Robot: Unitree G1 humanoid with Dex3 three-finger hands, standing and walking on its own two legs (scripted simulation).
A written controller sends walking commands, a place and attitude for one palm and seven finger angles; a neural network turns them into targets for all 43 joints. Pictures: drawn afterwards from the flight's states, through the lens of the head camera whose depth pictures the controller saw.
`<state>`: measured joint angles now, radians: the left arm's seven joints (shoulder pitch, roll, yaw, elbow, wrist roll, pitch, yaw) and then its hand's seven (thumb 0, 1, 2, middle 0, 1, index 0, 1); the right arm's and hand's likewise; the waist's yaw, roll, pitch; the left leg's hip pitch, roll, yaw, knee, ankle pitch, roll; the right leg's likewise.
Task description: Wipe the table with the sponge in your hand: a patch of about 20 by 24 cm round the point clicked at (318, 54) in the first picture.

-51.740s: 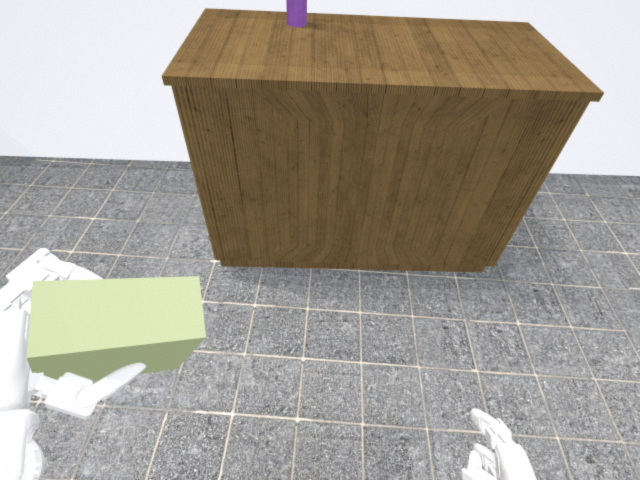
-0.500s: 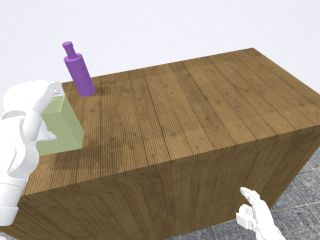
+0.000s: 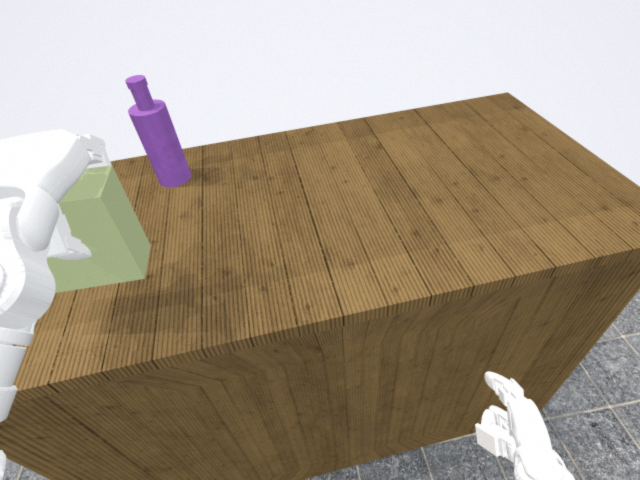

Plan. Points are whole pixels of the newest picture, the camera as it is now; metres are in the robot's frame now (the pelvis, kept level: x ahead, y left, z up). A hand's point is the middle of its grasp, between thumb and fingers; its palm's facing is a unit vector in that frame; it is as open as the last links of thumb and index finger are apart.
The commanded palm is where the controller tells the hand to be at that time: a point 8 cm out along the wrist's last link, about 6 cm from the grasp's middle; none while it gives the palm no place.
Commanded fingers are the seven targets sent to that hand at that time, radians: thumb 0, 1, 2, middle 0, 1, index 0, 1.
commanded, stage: lift the sponge slowly off the table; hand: left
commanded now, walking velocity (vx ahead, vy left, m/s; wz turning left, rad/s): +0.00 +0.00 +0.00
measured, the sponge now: (81, 246) +0.30 +0.34 +0.17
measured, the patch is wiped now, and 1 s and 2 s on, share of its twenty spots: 0.90 0.90 0.90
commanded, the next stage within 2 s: bring the sponge back beside the body in 0.06 s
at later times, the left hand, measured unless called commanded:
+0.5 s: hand (88, 238) +0.28 +0.30 +0.21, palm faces +0.09 -0.04 -0.99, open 10.3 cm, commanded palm +0.22 +0.31 +0.30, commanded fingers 0.00 0.10 1.30 -1.20 -1.60 -1.20 -1.60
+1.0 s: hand (82, 278) +0.23 +0.27 +0.20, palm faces +0.17 -0.07 -0.98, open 10.3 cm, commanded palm +0.18 +0.29 +0.29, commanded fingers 0.00 0.10 1.30 -1.20 -1.60 -1.20 -1.60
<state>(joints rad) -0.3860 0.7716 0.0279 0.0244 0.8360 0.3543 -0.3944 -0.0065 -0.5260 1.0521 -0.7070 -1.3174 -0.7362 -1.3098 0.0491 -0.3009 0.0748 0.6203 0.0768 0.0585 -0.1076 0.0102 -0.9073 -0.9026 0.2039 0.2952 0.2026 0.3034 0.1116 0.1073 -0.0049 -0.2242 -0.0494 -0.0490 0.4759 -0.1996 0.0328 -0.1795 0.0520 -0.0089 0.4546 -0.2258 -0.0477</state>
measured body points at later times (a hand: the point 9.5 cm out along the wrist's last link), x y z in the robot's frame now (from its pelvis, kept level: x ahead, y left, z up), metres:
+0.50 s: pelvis -0.01 +0.01 +0.00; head -0.03 -0.02 +0.45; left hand +0.27 +0.29 +0.26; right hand +0.25 -0.18 -0.07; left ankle +0.04 +0.10 -0.74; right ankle +0.01 -0.09 -0.74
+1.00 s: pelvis -0.01 +0.00 +0.00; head -0.04 -0.04 +0.45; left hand +0.21 +0.27 +0.26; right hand +0.27 -0.18 -0.05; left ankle +0.04 +0.10 -0.74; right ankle +0.01 -0.09 -0.74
